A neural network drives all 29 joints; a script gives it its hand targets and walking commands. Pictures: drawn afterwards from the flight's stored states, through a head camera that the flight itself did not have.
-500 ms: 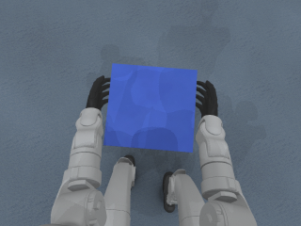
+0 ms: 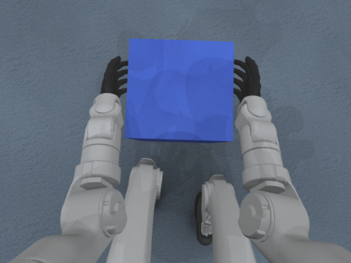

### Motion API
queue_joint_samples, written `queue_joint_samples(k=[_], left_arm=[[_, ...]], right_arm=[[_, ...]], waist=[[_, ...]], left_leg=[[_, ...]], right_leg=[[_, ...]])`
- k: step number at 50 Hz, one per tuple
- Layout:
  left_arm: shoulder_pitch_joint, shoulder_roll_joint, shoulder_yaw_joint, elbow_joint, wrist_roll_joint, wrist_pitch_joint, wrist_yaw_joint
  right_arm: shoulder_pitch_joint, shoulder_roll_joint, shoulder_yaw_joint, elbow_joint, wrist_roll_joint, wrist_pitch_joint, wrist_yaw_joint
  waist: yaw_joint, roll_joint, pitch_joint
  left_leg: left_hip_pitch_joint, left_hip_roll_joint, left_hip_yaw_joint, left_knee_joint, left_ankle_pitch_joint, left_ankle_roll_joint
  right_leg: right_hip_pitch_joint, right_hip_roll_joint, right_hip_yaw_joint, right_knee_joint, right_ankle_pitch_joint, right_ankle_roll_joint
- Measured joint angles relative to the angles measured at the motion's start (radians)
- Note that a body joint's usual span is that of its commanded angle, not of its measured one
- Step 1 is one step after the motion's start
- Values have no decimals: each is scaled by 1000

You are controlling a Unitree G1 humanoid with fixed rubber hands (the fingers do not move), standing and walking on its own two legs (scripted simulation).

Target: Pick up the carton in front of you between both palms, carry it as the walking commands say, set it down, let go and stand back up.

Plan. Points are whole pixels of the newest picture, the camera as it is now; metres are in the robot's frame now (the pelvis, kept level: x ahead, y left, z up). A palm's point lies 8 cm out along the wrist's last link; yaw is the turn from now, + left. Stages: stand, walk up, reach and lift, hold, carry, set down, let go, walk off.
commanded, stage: set down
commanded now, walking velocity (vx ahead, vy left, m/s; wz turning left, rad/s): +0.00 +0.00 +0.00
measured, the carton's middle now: (179, 102) +0.45 +0.06 -0.16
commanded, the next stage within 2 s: none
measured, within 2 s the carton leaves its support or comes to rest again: rests again in 1.34 s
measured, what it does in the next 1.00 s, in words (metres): lowers itself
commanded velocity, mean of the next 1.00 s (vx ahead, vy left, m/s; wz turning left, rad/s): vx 0.00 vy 0.00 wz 0.00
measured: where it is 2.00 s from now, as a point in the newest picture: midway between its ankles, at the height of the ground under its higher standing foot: (175, 214)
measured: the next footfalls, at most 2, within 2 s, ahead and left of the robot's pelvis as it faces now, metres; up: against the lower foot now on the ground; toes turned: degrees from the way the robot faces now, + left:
none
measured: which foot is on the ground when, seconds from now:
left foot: down 0.00-1.00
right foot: down 0.00-1.00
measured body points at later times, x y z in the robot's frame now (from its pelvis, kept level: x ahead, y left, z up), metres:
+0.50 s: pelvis -0.02 -0.01 -0.11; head +0.30 +0.04 +0.20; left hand +0.46 +0.22 -0.26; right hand +0.50 -0.08 -0.25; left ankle +0.12 +0.12 -0.51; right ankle +0.06 -0.13 -0.51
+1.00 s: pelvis -0.03 -0.01 -0.17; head +0.31 +0.02 +0.12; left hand +0.47 +0.23 -0.33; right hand +0.51 -0.08 -0.32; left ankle +0.12 +0.12 -0.51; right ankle +0.06 -0.13 -0.51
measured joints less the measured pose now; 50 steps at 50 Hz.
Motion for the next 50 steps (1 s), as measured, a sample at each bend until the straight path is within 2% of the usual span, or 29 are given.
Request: queue_joint_samples(k=[9, 28, 33, 38, 42, 50], left_arm=[[-71, 46, -19, 30, -41, -12, 12], [-283, 154, -22, 146, -106, -41, 14], [-345, 192, -52, 187, -139, -46, 24], [-391, 245, -116, 230, -208, -43, 34], [-395, 247, -114, 264, -227, -52, 34], [-426, 251, -111, 348, -201, -67, 13]], right_arm=[[-81, -31, 22, 33, 32, -12, -21], [-301, -118, 94, 138, 83, -25, -79], [-363, -150, 122, 176, 112, -29, -95], [-394, -162, 154, 189, 139, -30, -121], [-400, -162, 151, 210, 125, -26, -121], [-413, -182, 136, 267, 113, -26, -92]], waist=[[6, 7, 36], [48, -2, 218], [55, -5, 292], [70, 2, 353], [68, 16, 348], [69, 10, 338]], left_leg=[[-159, -2, -17, 138, -19, -10], [-405, 15, -21, 377, -18, -26], [-445, 16, -22, 439, -15, -29], [-453, 16, -21, 492, -21, -32], [-460, 15, -13, 516, -28, -28], [-472, 25, -15, 531, -28, -27]], right_leg=[[-151, 9, -20, 141, -33, -3], [-409, 45, -28, 407, -47, 1], [-450, 51, -32, 475, -50, 3], [-456, 54, -32, 533, -63, 3], [-460, 55, -26, 561, -75, 7], [-480, 67, -26, 574, -67, 9]])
